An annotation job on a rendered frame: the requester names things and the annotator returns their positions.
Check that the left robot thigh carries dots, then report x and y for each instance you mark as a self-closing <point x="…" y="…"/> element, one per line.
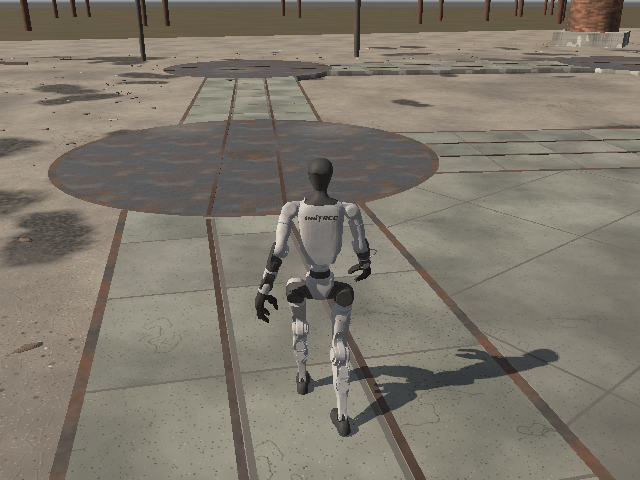
<point x="296" y="297"/>

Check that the robot right foot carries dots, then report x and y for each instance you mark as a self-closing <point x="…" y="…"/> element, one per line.
<point x="343" y="426"/>

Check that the robot left upper arm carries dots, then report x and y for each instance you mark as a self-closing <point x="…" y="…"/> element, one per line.
<point x="288" y="212"/>

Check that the left robot forearm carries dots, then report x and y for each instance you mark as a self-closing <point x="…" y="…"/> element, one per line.
<point x="270" y="273"/>

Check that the robot right upper arm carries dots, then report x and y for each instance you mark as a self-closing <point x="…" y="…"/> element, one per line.
<point x="352" y="212"/>

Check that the right robot forearm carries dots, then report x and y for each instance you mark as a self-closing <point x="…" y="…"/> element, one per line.
<point x="364" y="258"/>

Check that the right robot hand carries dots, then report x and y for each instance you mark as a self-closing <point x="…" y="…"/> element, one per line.
<point x="364" y="275"/>

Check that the left robot hand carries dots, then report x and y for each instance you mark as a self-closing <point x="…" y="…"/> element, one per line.
<point x="259" y="305"/>

